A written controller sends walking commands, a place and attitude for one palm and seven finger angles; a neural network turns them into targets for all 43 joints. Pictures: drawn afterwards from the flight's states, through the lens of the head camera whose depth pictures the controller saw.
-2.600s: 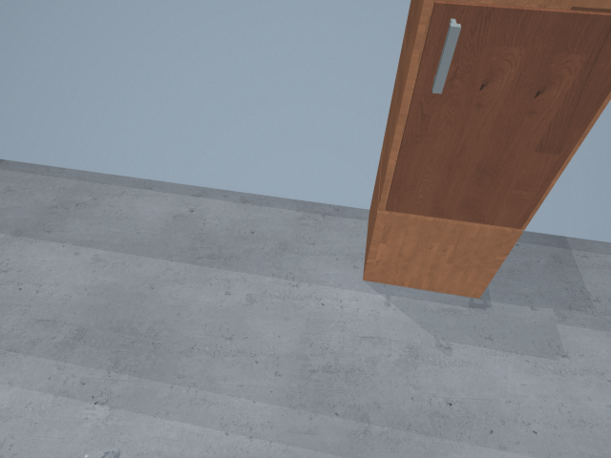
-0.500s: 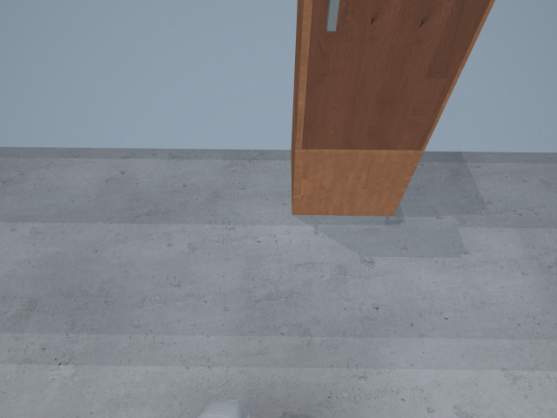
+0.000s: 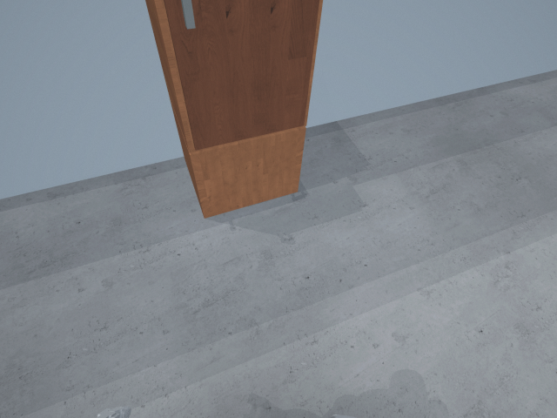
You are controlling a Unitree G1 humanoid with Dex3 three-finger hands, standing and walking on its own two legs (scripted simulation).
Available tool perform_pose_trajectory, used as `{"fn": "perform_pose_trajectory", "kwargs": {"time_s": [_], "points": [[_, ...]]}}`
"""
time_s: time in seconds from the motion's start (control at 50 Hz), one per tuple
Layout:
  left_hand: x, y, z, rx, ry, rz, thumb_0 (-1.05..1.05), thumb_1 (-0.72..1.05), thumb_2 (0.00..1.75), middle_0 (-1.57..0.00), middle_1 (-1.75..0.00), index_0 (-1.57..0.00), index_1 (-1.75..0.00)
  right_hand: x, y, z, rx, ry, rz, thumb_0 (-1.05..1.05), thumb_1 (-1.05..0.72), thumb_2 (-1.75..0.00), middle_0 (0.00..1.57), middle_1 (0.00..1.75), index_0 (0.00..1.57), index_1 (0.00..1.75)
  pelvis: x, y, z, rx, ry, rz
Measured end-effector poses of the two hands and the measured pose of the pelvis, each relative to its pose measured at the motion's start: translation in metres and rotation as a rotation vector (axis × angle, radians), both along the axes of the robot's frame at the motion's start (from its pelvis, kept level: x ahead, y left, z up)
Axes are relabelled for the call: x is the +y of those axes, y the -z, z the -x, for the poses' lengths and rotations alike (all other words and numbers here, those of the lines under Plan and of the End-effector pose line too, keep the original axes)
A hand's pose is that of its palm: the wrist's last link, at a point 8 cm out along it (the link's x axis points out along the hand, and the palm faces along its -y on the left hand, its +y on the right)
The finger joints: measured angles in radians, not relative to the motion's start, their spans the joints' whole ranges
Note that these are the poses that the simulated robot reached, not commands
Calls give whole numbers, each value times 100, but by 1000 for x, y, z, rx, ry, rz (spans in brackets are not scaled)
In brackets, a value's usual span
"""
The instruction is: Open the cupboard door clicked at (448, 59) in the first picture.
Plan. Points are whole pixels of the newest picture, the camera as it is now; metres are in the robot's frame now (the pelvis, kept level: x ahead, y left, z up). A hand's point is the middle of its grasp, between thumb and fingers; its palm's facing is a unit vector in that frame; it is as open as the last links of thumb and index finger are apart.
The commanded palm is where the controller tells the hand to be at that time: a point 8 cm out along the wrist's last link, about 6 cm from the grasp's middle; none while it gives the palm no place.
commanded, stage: walk to a spot facing it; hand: left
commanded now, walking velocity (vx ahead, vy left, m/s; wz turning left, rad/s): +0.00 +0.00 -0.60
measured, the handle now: out of the picture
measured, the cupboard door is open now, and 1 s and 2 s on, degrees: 0 0 0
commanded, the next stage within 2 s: turn to face it in 1.72 s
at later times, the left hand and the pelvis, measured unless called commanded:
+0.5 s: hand (169, 410) +0.15 +0.18 -0.18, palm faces -0.26 -0.95 -0.18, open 7.4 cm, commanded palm none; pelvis +0.00 +0.01 -0.01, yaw -17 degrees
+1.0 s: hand (249, 369) +0.22 +0.06 -0.16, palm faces -0.53 -0.82 -0.22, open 7.4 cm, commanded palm none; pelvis +0.04 -0.05 -0.01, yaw -35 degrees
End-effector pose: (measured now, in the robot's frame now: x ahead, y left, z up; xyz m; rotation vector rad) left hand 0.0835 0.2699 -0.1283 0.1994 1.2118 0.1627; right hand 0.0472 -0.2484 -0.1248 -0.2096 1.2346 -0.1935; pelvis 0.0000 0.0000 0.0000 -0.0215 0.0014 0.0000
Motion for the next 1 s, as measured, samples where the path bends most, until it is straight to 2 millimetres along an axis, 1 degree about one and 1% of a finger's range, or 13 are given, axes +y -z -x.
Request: {"fn": "perform_pose_trajectory", "kwargs": {"time_s": [0.06, 0.12, 0.18, 0.26, 0.34, 0.42, 0.56, 0.66, 0.76, 0.84, 0.9, 0.94, 1.0], "points": [[-22, 2, -28, -49, 82, -16, 1, 91, 90, -20, -30, -20, -30, -21, 17, 29, 44, 69, -15, 0, -90, -90, 20, 30, 21, 30, -14, 11, 0, 5, 39, -14], [-41, -1, -44, -92, 124, -26, 1, 91, 90, -20, -30, -20, -30, -37, 25, 51, 101, 119, -5, 0, -90, -90, 20, 30, 21, 30, -20, 14, 3, -1, 65, -1], [-54, -5, -49, -90, 152, -20, 0, 91, 90, -20, -30, -20, -30, -44, 19, 58, 107, 156, 8, 1, -91, -90, 20, 30, 20, 30, -22, 8, 3, -3, 101, -8], [-62, -3, -53, -66, 200, 1, 0, 90, 90, -21, -30, -20, -30, -45, 8, 55, 53, 193, 21, 1, -91, -90, 19, 30, 20, 30, -20, 4, 3, 0, 150, -18], [-59, 5, -58, -46, 238, 26, 1, 90, 90, -21, -30, -20, -30, -36, -1, 47, -8, 224, 39, 0, -91, -90, 19, 30, 20, 30, -10, 4, 2, 5, 201, -15], [-45, 21, -67, -32, 261, 49, 1, 90, 90, -21, -30, -20, -30, -19, -6, 44, -64, 254, 71, 0, -91, -90, 20, 30, 20, 30, 6, 11, -1, 12, 249, -4], [-32, 17, -81, 8, 316, 60, 1, 91, 90, -20, -30, -20, -30, 17, -18, 68, -32, 316, 52, 0, -90, -90, 20, 30, 21, 30, 18, -1, -4, 13, 340, 7], [-38, 11, -85, 51, 368, 52, 1, 91, 90, -20, -30, -20, -30, 30, -15, 87, -11, 395, 15, 0, -90, -90, 20, 30, 21, 30, 18, -6, -7, 15, 406, 12], [-69, 8, -102, 76, 470, 51, 1, 91, 90, -20, -30, -20, -30, 34, -4, 121, 21, 504, -27, 0, -90, -90, 20, 30, 21, 30, 8, -5, -10, 16, 482, 2], [-112, 3, -128, 35, 566, 48, 1, 91, 90, -20, -30, -20, -30, 30, 10, 156, 75, 598, -63, 0, -90, -90, 20, 30, 21, 30, -10, 0, -14, 18, 538, -9], [-145, 5, -149, -52, 612, 45, 1, 91, 90, -20, -30, -20, -30, 20, 27, 180, 129, 639, -90, 0, -90, -90, 20, 30, 21, 30, -29, 13, -18, 15, 559, -13], [-159, 2, -155, -92, 608, 47, 1, 91, 90, -20, -30, -20, -30, 11, 30, 183, 169, 645, -100, 0, -90, -90, 20, 30, 21, 30, -39, 13, -23, 6, 570, -6], [-166, -2, -152, -72, 608, 36, 0, 91, 90, -20, -30, -20, -30, -13, 21, 165, 137, 655, -84, 1, -91, -90, 20, 30, 20, 30, -52, 6, -36, -1, 604, -11]]}}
